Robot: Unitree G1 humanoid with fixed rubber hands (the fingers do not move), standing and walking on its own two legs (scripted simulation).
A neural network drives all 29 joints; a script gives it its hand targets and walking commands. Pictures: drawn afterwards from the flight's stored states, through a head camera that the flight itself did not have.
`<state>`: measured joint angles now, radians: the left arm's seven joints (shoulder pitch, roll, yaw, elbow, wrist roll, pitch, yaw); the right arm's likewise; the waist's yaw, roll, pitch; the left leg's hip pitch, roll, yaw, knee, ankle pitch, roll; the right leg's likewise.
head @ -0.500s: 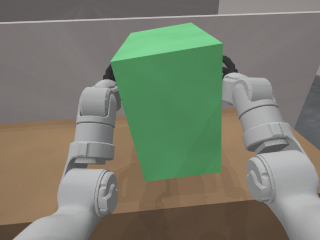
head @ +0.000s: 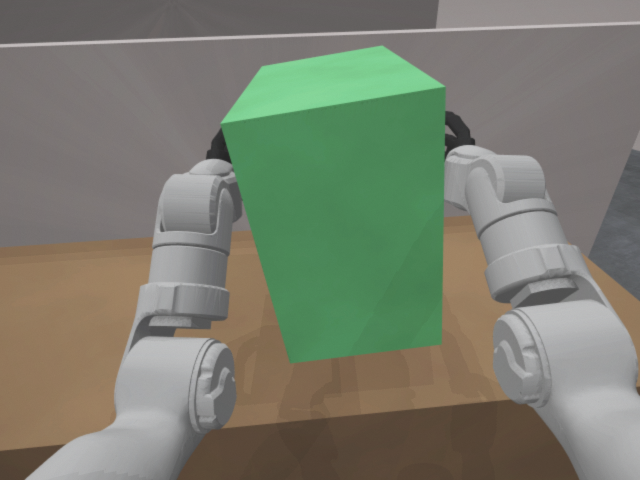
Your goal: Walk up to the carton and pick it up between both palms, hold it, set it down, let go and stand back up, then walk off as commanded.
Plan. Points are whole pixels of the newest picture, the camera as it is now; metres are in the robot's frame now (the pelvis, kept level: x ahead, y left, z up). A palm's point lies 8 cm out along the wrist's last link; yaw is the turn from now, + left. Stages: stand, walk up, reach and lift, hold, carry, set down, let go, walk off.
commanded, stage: hold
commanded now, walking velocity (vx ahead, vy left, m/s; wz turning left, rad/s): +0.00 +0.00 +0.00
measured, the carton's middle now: (340, 188) +0.42 +0.00 +0.26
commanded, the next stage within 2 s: none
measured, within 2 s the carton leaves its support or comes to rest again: neither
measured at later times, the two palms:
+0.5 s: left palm (221, 179) +0.36 +0.14 +0.30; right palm (457, 168) +0.37 -0.13 +0.31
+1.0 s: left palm (220, 179) +0.36 +0.14 +0.31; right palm (457, 168) +0.37 -0.13 +0.31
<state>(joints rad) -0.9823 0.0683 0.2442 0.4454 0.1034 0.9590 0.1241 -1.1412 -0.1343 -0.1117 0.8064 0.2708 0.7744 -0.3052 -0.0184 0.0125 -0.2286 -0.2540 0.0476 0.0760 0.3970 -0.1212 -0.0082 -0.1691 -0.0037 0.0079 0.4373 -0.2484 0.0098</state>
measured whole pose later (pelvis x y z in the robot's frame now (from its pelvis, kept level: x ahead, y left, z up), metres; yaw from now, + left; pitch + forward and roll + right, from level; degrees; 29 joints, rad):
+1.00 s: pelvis +0.00 +0.00 +0.00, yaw +0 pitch -1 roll +0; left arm -0.98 0.07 0.24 0.45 0.10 0.96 0.12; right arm -1.14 -0.13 -0.11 0.81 0.27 0.78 -0.31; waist -0.02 0.01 -0.23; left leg -0.25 0.05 0.07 0.40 -0.12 -0.01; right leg -0.17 0.00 0.01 0.44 -0.25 0.01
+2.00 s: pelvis +0.00 +0.00 +0.00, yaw +0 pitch -1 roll +0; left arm -0.98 0.07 0.24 0.45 0.10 0.96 0.12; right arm -1.14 -0.13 -0.11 0.81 0.27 0.78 -0.31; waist -0.02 0.01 -0.23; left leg -0.26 0.05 0.07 0.40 -0.12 -0.01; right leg -0.17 0.00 0.01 0.44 -0.25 0.01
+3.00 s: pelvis +0.00 +0.00 +0.00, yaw +0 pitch -1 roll +0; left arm -0.98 0.07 0.24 0.45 0.10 0.96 0.12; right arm -1.14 -0.13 -0.11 0.81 0.27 0.78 -0.31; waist -0.02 0.02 -0.24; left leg -0.26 0.05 0.07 0.40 -0.12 -0.01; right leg -0.17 0.00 0.01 0.44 -0.25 0.01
